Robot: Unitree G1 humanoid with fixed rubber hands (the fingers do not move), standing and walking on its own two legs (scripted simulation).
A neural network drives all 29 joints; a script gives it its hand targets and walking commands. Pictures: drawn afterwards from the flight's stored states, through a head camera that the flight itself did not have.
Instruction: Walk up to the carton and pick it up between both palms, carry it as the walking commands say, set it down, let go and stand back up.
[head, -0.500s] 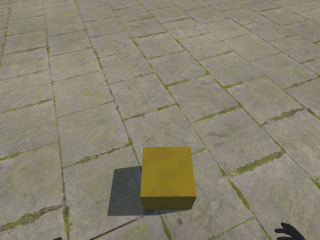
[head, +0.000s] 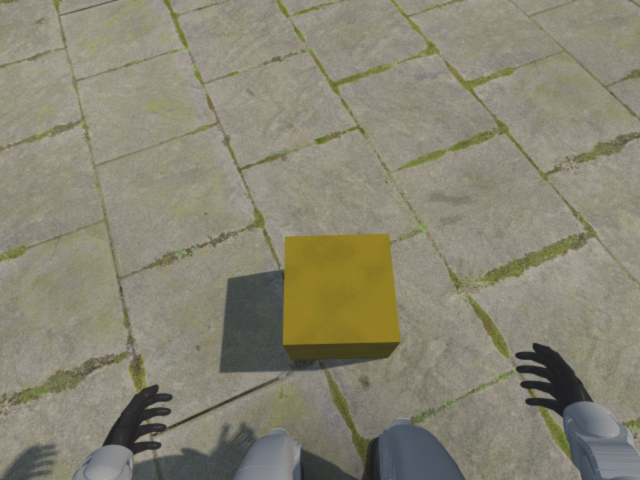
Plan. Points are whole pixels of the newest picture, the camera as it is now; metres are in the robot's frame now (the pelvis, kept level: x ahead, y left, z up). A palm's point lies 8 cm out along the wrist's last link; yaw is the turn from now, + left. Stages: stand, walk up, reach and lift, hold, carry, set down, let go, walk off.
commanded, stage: reach and lift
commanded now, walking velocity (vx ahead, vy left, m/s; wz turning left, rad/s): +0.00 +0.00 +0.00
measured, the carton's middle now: (338, 299) +0.50 -0.02 -0.62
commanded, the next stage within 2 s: none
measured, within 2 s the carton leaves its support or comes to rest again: neither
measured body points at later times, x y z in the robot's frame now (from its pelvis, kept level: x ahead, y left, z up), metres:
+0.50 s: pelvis -0.06 +0.01 -0.05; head +0.13 +0.00 +0.36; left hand +0.29 +0.25 -0.14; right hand +0.30 -0.26 -0.13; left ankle -0.02 +0.13 -0.70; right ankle +0.01 -0.12 -0.70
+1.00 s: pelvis -0.06 +0.01 -0.07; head +0.25 -0.01 +0.25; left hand +0.44 +0.22 -0.20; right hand +0.44 -0.24 -0.18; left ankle -0.02 +0.13 -0.70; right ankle +0.01 -0.12 -0.70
